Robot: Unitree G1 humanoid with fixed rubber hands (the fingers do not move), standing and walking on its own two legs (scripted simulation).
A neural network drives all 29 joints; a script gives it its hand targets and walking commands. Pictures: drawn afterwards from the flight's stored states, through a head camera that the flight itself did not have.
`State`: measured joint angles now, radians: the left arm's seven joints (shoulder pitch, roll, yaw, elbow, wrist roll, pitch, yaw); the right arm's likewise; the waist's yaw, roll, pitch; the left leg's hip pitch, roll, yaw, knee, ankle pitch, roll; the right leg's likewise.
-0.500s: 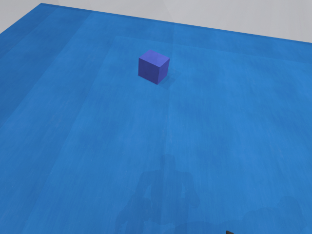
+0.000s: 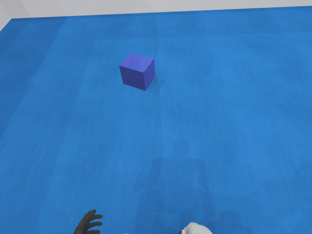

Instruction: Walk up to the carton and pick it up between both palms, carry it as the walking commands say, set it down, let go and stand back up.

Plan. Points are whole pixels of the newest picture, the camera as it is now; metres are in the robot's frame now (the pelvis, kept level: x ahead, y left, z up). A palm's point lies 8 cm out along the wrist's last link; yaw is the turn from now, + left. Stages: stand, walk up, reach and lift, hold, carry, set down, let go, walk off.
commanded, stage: walk up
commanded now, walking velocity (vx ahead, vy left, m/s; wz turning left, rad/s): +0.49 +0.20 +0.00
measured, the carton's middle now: (138, 71) +1.44 +0.15 -0.65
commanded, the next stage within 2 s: none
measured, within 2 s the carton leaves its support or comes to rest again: neither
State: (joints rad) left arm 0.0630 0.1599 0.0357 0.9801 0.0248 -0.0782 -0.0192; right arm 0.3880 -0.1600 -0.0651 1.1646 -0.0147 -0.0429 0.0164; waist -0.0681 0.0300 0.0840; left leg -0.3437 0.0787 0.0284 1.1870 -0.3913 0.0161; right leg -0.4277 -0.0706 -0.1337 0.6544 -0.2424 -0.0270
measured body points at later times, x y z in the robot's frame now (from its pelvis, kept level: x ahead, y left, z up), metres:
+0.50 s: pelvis +0.22 +0.08 +0.02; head +0.24 +0.12 +0.46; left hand +0.19 +0.33 -0.15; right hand +0.32 -0.14 -0.11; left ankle +0.24 +0.19 -0.72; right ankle +0.16 -0.07 -0.63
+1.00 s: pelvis +0.46 +0.02 +0.00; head +0.50 +0.00 +0.45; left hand +0.58 +0.25 -0.13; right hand +0.41 -0.21 -0.16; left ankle +0.38 +0.18 -0.63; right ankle +0.51 -0.08 -0.72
